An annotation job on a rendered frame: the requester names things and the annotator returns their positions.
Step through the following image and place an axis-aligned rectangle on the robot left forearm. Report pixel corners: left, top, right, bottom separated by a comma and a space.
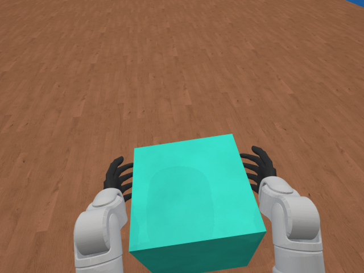
73, 188, 128, 273

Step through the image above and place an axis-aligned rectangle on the right robot hand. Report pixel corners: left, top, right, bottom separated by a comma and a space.
240, 146, 277, 194

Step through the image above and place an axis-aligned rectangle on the left robot hand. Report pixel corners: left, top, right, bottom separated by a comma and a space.
104, 156, 134, 202

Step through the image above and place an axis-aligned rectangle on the robot right forearm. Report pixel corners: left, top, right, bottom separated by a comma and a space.
258, 176, 325, 273

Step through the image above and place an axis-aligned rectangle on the carton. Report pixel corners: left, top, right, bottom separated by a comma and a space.
129, 134, 266, 273

